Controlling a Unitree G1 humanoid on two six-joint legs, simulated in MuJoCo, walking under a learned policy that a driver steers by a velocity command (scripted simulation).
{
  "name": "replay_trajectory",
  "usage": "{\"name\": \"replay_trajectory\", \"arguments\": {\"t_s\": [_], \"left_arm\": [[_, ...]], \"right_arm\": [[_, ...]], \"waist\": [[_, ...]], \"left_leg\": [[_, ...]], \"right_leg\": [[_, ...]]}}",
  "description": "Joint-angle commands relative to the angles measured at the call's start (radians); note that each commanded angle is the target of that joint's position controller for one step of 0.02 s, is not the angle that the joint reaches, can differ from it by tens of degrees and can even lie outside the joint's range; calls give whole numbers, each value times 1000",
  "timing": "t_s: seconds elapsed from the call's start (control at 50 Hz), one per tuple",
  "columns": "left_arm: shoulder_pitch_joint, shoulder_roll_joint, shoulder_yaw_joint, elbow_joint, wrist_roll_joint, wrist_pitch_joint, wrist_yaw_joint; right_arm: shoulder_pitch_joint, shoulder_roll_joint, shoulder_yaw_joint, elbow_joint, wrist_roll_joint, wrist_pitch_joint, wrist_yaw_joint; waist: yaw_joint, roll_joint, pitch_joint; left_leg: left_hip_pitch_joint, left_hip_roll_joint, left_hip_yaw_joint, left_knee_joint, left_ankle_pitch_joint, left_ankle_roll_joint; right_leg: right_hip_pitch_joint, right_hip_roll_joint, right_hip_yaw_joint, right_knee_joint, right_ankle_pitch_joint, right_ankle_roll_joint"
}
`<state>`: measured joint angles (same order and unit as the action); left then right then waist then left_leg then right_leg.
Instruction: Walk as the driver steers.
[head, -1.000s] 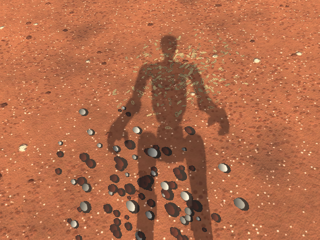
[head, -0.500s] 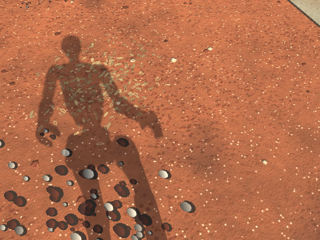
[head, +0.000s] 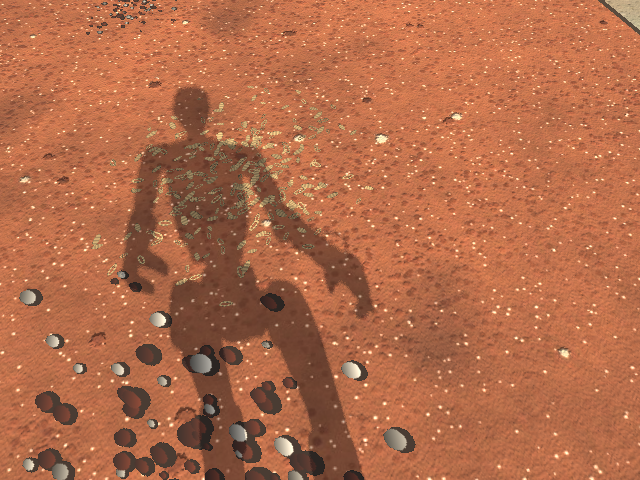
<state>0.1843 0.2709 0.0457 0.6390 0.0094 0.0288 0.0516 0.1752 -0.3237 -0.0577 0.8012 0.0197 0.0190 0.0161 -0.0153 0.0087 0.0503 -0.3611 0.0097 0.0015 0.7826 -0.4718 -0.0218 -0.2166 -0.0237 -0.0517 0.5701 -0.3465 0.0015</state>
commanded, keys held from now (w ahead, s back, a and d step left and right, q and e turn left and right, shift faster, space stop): q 0.38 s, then w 0.60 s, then w+e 0.02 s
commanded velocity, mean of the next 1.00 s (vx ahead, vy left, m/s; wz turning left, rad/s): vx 0.20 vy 0.00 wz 0.30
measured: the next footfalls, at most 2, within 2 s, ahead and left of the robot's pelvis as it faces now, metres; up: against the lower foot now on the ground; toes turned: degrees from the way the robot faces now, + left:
right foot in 0.68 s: +0.14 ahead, -0.09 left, +0.00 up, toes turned +19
left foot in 1.12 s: +0.37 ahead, +0.25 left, +0.00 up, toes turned +16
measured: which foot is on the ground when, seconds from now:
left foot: down 0.00-0.68, up 0.70-1.00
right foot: down 0.00-0.10, up 0.12-0.66, down 0.68-1.00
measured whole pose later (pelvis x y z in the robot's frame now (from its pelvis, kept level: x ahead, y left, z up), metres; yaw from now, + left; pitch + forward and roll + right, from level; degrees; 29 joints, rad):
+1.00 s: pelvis +0.17 +0.04 +0.01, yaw +18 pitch +2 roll +0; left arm 0.45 0.26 0.03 0.80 -0.01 -0.07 0.00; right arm 0.12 -0.29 -0.04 0.68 0.01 -0.07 0.04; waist 0.09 0.05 0.03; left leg -0.63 0.06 -0.02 0.67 -0.05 -0.02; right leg 0.04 0.01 0.02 0.22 -0.29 -0.02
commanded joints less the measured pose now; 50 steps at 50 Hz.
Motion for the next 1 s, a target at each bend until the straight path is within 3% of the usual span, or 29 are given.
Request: {"name": "replay_trajectory", "arguments": {"t_s": [0.02, 0.08, 0.1, 0.12, 0.14, 0.16, 0.18, 0.2, 0.22, 0.24, 0.28, 0.36, 0.38, 0.42, 0.48, 0.58, 0.62, 0.66, 0.68, 0.7, 0.72, 0.74, 0.76, 0.84, 0.94, 1.0], "left_arm": [[-43, 194, 63, -68, -9, -13, 8], [-84, 186, 65, -62, -31, -2, 8], [-25, 161, 60, -40, -30, -4, 4], [9, 106, 43, -57, 10, -7, 1], [-92, 88, 34, -108, 7, -9, 10], [-90, 133, 46, -94, -7, -9, 13], [-82, 148, 52, -81, -12, -9, 12], [-68, 157, 60, -56, -5, -10, 18], [-66, 167, 65, -51, 0, -9, 22], [-53, 156, 65, -44, -3, -10, 18], [-30, 133, 61, -34, -10, -13, 11], [-60, 117, 56, -38, -9, -18, 11], [-68, 118, 57, -39, -9, -21, 11], [-60, 122, 55, -28, -14, -28, 2], [-94, 121, 49, -38, -20, -54, -17], [-96, 112, 38, -30, -29, -108, -48], [-60, 107, 37, -15, -36, -126, -57], [25, 100, 38, 19, -31, -139, -56], [100, 118, 43, 35, -27, -143, -50], [211, 164, 48, 53, -15, -143, -43], [261, 270, 78, 80, 4, -140, -57], [236, 217, 67, 75, -13, -144, -61], [207, 166, 51, 68, -22, -145, -58], [184, 138, 33, 58, -14, -135, -52], [227, 155, 31, 88, -21, -116, -44], [277, 177, 35, 113, -29, -109, -44]], "right_arm": [[-36, -57, -18, -92, 6, 3, 12], [45, -66, -29, -81, 5, 8, 26], [67, -96, -42, -83, -2, 6, 20], [85, -227, -74, -111, -6, 2, 0], [113, -257, -69, -130, -46, -17, 10], [88, -220, -57, -146, -51, -38, 15], [47, -195, -50, -150, -39, -49, 11], [12, -185, -50, -154, -21, -48, 2], [-11, -170, -43, -158, -6, -42, -8], [-12, -160, -37, -162, -3, -34, -17], [0, -149, -34, -170, -8, -26, -28], [18, -155, -39, -180, -5, -12, -43], [18, -158, -41, -183, -6, -8, -46], [21, -143, -36, -186, -6, -5, -50], [38, -141, -32, -176, -13, -12, -46], [63, -151, -26, -155, -12, -27, -30], [53, -147, -22, -154, -7, -30, -23], [37, -115, -10, -158, -6, -33, -19], [23, -72, 4, -164, -10, -39, -17], [14, 2, 25, -173, -18, -47, -14], [-13, -36, 12, -225, 2, -65, -20], [-21, -114, -10, -216, 8, -78, -23], [-10, -123, -16, -200, 9, -85, -15], [-55, -58, -8, -194, -11, -101, 8], [-174, 14, 19, -225, -9, -110, 22], [-239, 4, 18, -243, 0, -116, 36]], "waist": [[21, -139, -66], [-22, -133, -103], [-22, -55, -111], [6, 228, -119], [-42, 293, -167], [-45, 148, -163], [-20, 96, -126], [-4, 33, -109], [5, 39, -101], [13, 63, -111], [15, 80, -135], [-1, 89, -122], [-5, 97, -117], [-13, 113, -127], [-42, 165, -79], [-58, 140, -39], [-29, 123, -25], [26, 90, -37], [60, 59, -61], [87, -95, -94], [74, -267, -29], [74, -180, 47], [62, -153, 67], [66, -121, 35], [104, -122, 36], [121, -121, 54]], "left_leg": [[-84, 35, 19, 60, -41, -1], [91, -18, 87, -180, 208, 23], [185, -25, 28, -298, 352, 53], [336, 197, -335, -397, 720, 156], [309, 379, -627, -455, 824, 365], [322, 369, -566, -456, 767, 385], [298, 318, -472, -436, 714, 339], [289, 267, -412, -431, 642, 286], [278, 239, -383, -431, 634, 259], [257, 206, -356, -438, 647, 248], [271, 182, -331, -444, 660, 249], [302, 166, -362, -452, 571, 251], [299, 163, -376, -454, 531, 250], [278, 147, -391, -499, 214, 250], [229, 155, -447, -551, -12, 262], [188, 162, -477, -548, -58, 267], [137, 151, -483, -533, -75, 259], [49, 104, -458, -479, -85, 220], [-32, 68, -412, -387, -78, 181], [-146, -36, -257, -95, -72, 113], [-388, -110, -114, 93, -141, 79], [-481, -33, -134, 223, -106, 68], [-512, -3, -135, 267, -7, 65], [-474, 56, -55, 228, 236, 28], [-321, 35, 16, -73, 422, -11], [-221, 10, 24, -190, 476, -1]], "right_leg": [[78, -314, 220, -151, 629, -214], [26, -249, 98, -36, 533, -137], [-32, -194, 30, 87, 379, -76], [-270, -74, -69, 388, -33, 37], [-397, 56, 76, 582, -390, 61], [-427, 25, 151, 684, -365, 56], [-442, 7, 155, 695, -279, 46], [-447, -10, 156, 658, -194, 46], [-437, -21, 163, 620, -127, 51], [-395, -9, 156, 623, -82, 62], [-377, 11, 149, 610, -30, 79], [-398, 23, 156, 471, 4, 105], [-395, 24, 161, 433, 10, 110], [-362, 11, 149, 338, 46, 109], [-324, 2, 125, 220, 41, 95], [-208, 13, 88, 43, 7, 40], [-117, 24, 70, -55, 52, 5], [59, 27, 56, -168, 128, -26], [179, -39, 121, -182, 101, -49], [291, -203, 324, -262, -8, -102], [301, -355, 680, -379, -246, -244], [269, -380, 719, -399, -365, -282], [277, -331, 637, -399, -335, -255], [254, -209, 375, -430, 46, -200], [170, -143, 188, -435, 327, -185], [145, -174, 192, -431, 354, -187]]}}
